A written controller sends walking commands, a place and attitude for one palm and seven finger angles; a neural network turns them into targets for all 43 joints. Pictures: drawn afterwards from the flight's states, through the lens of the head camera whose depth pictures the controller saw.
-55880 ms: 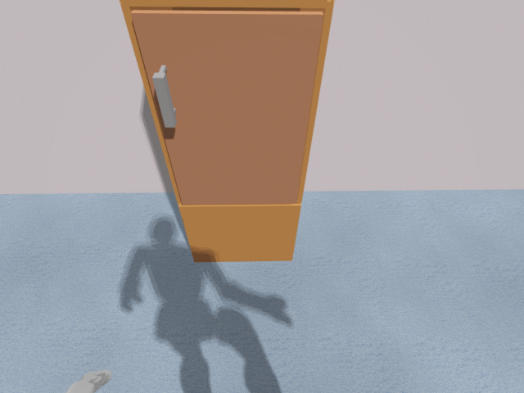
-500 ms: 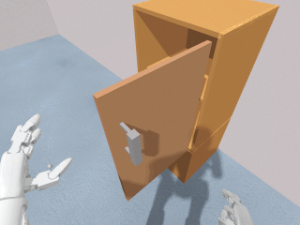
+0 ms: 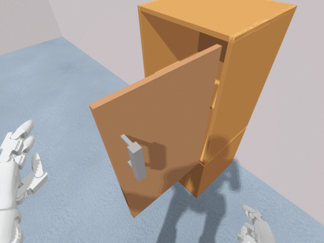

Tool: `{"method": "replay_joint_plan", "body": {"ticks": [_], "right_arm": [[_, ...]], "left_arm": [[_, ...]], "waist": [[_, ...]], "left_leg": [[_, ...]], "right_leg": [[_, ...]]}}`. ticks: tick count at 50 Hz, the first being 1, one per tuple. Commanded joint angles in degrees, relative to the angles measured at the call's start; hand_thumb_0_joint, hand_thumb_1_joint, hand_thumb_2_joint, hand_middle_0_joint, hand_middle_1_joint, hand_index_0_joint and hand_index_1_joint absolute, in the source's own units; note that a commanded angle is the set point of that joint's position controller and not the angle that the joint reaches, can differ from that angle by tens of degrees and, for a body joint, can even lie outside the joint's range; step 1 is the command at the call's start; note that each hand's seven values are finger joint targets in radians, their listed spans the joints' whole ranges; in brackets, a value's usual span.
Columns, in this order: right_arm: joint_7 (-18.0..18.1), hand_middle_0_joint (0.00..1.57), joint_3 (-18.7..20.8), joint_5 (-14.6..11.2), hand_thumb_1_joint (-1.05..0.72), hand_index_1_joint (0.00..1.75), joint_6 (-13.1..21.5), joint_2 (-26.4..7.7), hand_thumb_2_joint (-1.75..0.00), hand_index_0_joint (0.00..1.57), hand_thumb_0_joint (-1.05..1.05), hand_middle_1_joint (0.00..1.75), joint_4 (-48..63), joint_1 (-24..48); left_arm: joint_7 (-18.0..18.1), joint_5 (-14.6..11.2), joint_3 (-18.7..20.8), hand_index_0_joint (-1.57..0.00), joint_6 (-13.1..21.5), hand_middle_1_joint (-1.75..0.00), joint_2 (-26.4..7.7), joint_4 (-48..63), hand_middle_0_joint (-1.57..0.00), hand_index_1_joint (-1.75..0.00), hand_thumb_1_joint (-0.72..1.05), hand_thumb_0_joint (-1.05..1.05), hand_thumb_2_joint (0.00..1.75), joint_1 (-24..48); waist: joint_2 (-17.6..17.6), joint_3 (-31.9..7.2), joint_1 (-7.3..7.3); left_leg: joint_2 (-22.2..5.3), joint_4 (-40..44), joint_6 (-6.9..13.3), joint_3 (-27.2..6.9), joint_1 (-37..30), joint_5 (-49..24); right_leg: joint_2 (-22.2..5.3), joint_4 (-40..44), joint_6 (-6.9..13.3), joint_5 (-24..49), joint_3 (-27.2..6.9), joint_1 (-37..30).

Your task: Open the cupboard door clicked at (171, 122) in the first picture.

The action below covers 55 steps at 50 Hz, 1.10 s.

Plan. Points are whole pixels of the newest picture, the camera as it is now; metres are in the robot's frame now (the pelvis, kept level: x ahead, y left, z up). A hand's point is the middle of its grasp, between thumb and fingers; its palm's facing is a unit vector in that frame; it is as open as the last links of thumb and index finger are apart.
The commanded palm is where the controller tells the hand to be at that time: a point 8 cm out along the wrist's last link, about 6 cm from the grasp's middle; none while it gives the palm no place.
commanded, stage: draw the hand back to the body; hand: left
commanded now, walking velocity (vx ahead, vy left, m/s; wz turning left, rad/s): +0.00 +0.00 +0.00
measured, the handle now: (132, 157) +0.30 +0.12 +0.07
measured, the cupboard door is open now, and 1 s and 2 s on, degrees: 88 88 88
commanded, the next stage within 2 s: step back with the hand held close in 0.08 s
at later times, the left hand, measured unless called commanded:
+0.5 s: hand (38, 184) +0.17 +0.26 +0.14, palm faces +0.30 -0.81 -0.49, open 7.4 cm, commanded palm +0.12 +0.31 +0.17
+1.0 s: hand out of the picture +0.06 +0.29 +0.15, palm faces +0.45 -0.78 -0.43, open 7.4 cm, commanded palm +0.00 +0.34 +0.17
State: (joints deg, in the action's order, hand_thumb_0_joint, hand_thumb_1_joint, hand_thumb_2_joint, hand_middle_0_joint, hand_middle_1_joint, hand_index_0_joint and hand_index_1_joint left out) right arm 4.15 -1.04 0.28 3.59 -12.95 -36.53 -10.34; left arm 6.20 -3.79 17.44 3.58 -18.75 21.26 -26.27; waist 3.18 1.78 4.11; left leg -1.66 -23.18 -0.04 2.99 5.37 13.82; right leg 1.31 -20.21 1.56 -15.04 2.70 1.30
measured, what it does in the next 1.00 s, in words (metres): walks backwards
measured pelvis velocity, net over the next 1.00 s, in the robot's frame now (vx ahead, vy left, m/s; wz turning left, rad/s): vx -0.13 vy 0.04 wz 0.01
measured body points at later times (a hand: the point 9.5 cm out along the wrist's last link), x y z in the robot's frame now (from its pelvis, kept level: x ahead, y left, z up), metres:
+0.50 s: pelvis -0.04 +0.02 +0.00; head -0.01 +0.01 +0.45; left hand +0.15 +0.30 +0.16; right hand +0.15 -0.23 -0.09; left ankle -0.01 +0.12 -0.74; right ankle -0.04 -0.10 -0.74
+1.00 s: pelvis -0.13 +0.04 -0.02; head -0.11 +0.05 +0.43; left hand +0.03 +0.33 +0.17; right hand +0.04 -0.20 -0.11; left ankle -0.07 +0.13 -0.73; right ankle -0.04 -0.10 -0.74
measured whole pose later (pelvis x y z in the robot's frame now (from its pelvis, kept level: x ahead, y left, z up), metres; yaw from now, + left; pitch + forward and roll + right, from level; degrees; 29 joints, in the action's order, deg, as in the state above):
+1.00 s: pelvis -0.13 +0.04 -0.02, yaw +1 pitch -2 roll -1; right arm 3.5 -0.2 0.0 3.0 -12.0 -34.7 -12.1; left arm 9.1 -0.8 22.9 11.7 -20.7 32.1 -30.8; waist -0.7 3.6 1.7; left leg 0.8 -47.2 0.9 2.1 26.1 23.3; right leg -0.8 -34.4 -0.7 -10.5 -0.1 22.4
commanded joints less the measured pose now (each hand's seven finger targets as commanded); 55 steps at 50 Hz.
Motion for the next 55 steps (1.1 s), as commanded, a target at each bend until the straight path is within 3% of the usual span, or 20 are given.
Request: {"method": "replay_joint_plan", "body": {"ticks": [1,9,10,11,13,15,20,25,31,35,41,43,45,46,48,50,51,52,53,55], "right_arm": [[0.57,0.2,2.04,0.05,-0.9,0.3,3.9,-5.59,-0.9,0.2,0.0,0.3,9.2,7.47],[0.72,0.2,2.4,-0.18,-0.9,0.3,3.49,-5.73,-0.9,0.2,0.0,0.3,8.9,7.9],[0.7,0.2,2.39,-0.25,-0.9,0.3,3.98,-5.73,-0.9,0.2,0.0,0.3,9.53,8.45],[0.61,0.2,1.17,-1.15,-0.9,0.3,2.94,-5.53,-0.9,0.2,0.0,0.3,11.71,7.13],[0.71,0.2,2.39,-0.47,-0.9,0.3,1.6,-5.78,-0.9,0.2,0.0,0.3,10.51,7.59],[0.42,0.2,2.94,-0.67,-0.9,0.3,0.43,-6.34,-0.9,0.2,0.0,0.3,11.54,7.01],[0.81,0.2,3.86,-0.98,-0.9,0.3,-1.17,-6.81,-0.9,0.2,0.0,0.3,13.06,6.16],[1.34,0.2,4.06,-1.22,-0.9,0.3,-1.87,-6.55,-0.9,0.2,0.0,0.3,14.9,6.32],[1.22,0.2,4.24,-1.06,-0.9,0.3,-0.74,-7.19,-0.9,0.2,0.0,0.3,15.55,5.73],[0.95,0.2,4.34,-1.06,-0.9,0.3,0.87,-7.96,-0.9,0.2,0.0,0.3,15.57,4.81],[0.81,0.2,4.89,-0.9,-0.9,0.3,2.93,-8.18,-0.9,0.2,0.0,0.3,14.99,4.33],[0.63,0.2,4.91,-0.84,-0.9,0.3,3.29,-7.25,-0.9,0.2,0.0,0.3,14.5,3.05],[0.46,0.2,4.86,-0.5,-0.9,0.3,3.26,-6.35,-0.9,0.2,0.0,0.3,12.41,1.64],[0.09,0.2,4.69,-0.33,-0.9,0.3,3.05,-6.12,-0.9,0.2,0.0,0.3,10.87,1.51],[0.05,0.2,3.76,-0.04,-0.9,0.3,2.98,-5.21,-0.9,0.2,0.0,0.3,10.81,2.52],[0.74,0.2,2.8,-0.12,-0.9,0.3,2.85,-4.87,-0.9,0.2,0.0,0.3,10.8,3.07],[1.36,0.2,3.14,-0.19,-0.9,0.3,3.02,-5.78,-0.9,0.2,0.0,0.3,10.76,4.09],[1.59,0.2,3.58,0.01,-0.9,0.3,3.94,-8.14,-0.9,0.2,0.0,0.3,11.62,4.4],[1.38,0.2,3.49,0.83,-0.9,0.3,5.13,-6.49,-0.9,0.2,0.0,0.3,11.31,3.17],[0.26,0.2,4.4,1.2,-0.9,0.3,6.67,-5.03,-0.9,0.2,0.0,0.3,9.2,1.76]], "left_arm": [[1.42,0.11,8.04,-0.2,4.61,-0.3,-11.91,14.01,-0.2,-0.3,0.9,0.0,0.9,5.13],[0.9,-0.37,7.63,-0.2,4.71,-0.3,-10.84,9.51,-0.2,-0.3,0.9,0.0,0.9,4.7],[1.14,-0.35,8.97,-0.2,5.69,-0.3,-13.36,16.46,-0.2,-0.3,0.9,0.0,0.9,9.35],[1.96,0.55,17.82,-0.2,8.45,-0.3,-22.72,18.44,-0.2,-0.3,0.9,0.0,0.9,17.28],[0.58,0.25,11.15,-0.2,7.6,-0.3,-14.04,10.91,-0.2,-0.3,0.9,0.0,0.9,2.24],[0.16,0.42,8.95,-0.2,6.94,-0.3,-11.86,11.22,-0.2,-0.3,0.9,0.0,0.9,-0.25],[1.01,0.59,11.11,-0.2,7.05,-0.3,-14.18,15.33,-0.2,-0.3,0.9,0.0,0.9,-3.43],[1.95,0.56,13.82,-0.2,7.49,-0.3,-16.6,19.61,-0.2,-0.3,0.9,0.0,0.9,-4.45],[2.7,0.95,14.32,-0.2,8.72,-0.3,-15.58,20.93,-0.2,-0.3,0.9,0.0,0.9,-6.45],[3.04,1.99,14.62,-0.2,10.02,-0.3,-13.98,19.34,-0.2,-0.3,0.9,0.0,0.9,-5.6],[2.97,3.11,15.14,-0.2,11.52,-0.3,-14.19,19.69,-0.2,-0.3,0.9,0.0,0.9,-1.75],[3.04,2.83,14.51,-0.2,11.7,-0.3,-14.01,20.08,-0.2,-0.3,0.9,0.0,0.9,-1.69],[3.64,2.49,13.56,-0.2,12.06,-0.3,-14.84,21.53,-0.2,-0.3,0.9,0.0,0.9,-0.79],[4.05,2.38,12.86,-0.2,11.9,-0.3,-14.67,22.01,-0.2,-0.3,0.9,0.0,0.9,0.0],[4.32,2.74,12.33,-0.2,11.36,-0.3,-14.53,22.3,-0.2,-0.3,0.9,0.0,0.9,1.53],[4.51,2.35,13.26,-0.2,11.12,-0.3,-15.47,22.21,-0.2,-0.3,0.9,0.0,0.9,2.84],[4.44,2.1,13.21,-0.2,11.41,-0.3,-15.84,22.57,-0.2,-0.3,0.9,0.0,0.9,3.26],[4.68,2.13,14.29,-0.2,12.55,-0.3,-15.92,25.15,-0.2,-0.3,0.9,0.0,0.9,2.93],[5.33,2.68,15.83,-0.2,13.43,-0.3,-16.25,26.02,-0.2,-0.3,0.9,0.0,0.9,3.0],[5.11,2.55,17.26,-0.2,14.24,-0.3,-16.3,22.32,-0.2,-0.3,0.9,0.0,0.9,-0.23]], "waist": [[1.89,-6.56,0.12],[-1.91,-2.87,-0.07],[0.23,-6.01,0.1],[3.35,0.39,-2.22],[-5.05,-1.94,-2.34],[-5.11,-4.45,-2.76],[-2.72,-11.4,-3.03],[-1.75,-12.12,-2.8],[4.11,-9.49,-2.63],[6.65,-5.18,-3.13],[3.2,-4.1,-3.46],[-3.46,-3.64,-3.91],[-12.62,-3.83,-4.42],[-14.87,-4.91,-4.51],[-15.95,-6.38,-4.57],[-9.31,-3.71,-5.16],[-1.76,-1.07,-5.23],[12.89,-0.65,-4.41],[20.36,-3.52,-4.26],[11.13,-7.16,-4.73]], "left_leg": [[0.56,0.91,1.48,-0.94,-4.21,-18.65],[0.31,1.82,1.93,-0.73,-3.5,-13.94],[0.45,1.61,1.91,-0.97,-4.64,-13.98],[-0.24,-0.12,2.17,-2.33,-0.27,-9.62],[-0.49,-2.49,2.47,-2.15,-0.18,-9.82],[-0.78,-3.37,2.2,-1.23,0.03,-11.09],[-2.82,-2.94,1.9,-0.92,-0.81,-19.88],[-3.85,-2.01,1.92,-2.39,2.16,-21.59],[-6.43,3.23,3.13,-5.83,12.65,-8.98],[-9.79,9.8,5.43,-9.48,28.44,14.99],[-8.62,7.21,5.5,-9.68,34.53,25.66],[-4.17,-0.57,3.61,-6.63,28.52,23.68],[1.58,-21.79,0.15,-2.7,11.88,13.7],[2.49,-31.33,-0.25,-2.94,6.56,11.17],[0.8,-30.97,0.62,-3.96,7.48,11.27],[1.08,-12.32,0.39,-2.52,7.29,7.72],[-0.09,-3.26,0.5,-3.77,8.25,6.83],[-10.37,8.0,4.34,-17.6,16.91,9.35],[-19.05,12.5,8.97,-27.31,21.47,5.4],[-20.27,11.83,10.56,-24.44,21.9,5.6]], "right_leg": [[-1.75,2.68,-0.65,19.96,-2.28,1.95],[-1.59,4.48,-1.16,15.26,-2.55,4.6],[-1.79,4.19,-1.12,15.39,-2.78,3.62],[-4.61,6.44,-0.66,18.8,-7.55,9.67],[-6.28,5.62,-1.14,23.79,-8.21,10.97],[-6.96,4.05,-1.75,26.0,-7.5,10.57],[-6.37,-0.77,-2.09,30.35,-6.05,8.3],[-5.01,-4.2,-1.94,26.96,-5.7,8.09],[-2.68,-8.95,-2.15,13.11,-4.28,6.13],[-1.02,-16.46,-2.53,5.81,-3.23,0.64],[-1.17,-15.43,-1.69,-1.24,-4.87,1.06],[-4.53,-6.9,0.32,-10.78,-10.2,10.71],[-14.23,6.63,5.42,-22.42,-20.92,31.25],[-18.36,9.08,7.65,-20.57,-23.89,36.69],[-17.94,4.83,6.45,-7.31,-17.33,32.2],[-12.23,-1.45,2.27,-3.02,-10.71,28.99],[-8.72,-6.84,0.26,-5.03,-8.14,29.0],[-2.77,-19.97,-2.1,-6.91,-5.13,24.93],[1.15,-36.26,-2.75,-13.95,-3.61,22.07],[0.78,-50.0,-2.02,-14.35,-8.37,20.96]]}}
